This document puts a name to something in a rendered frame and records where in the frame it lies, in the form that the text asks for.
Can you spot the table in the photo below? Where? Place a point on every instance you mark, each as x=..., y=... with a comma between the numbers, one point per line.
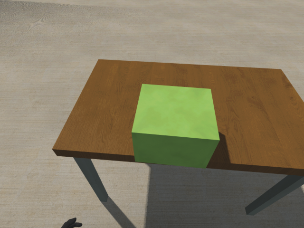
x=259, y=114

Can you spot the robot left hand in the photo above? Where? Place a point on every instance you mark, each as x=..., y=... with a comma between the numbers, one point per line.
x=71, y=223

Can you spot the carton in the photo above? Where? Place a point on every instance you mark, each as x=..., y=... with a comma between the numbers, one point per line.
x=175, y=125

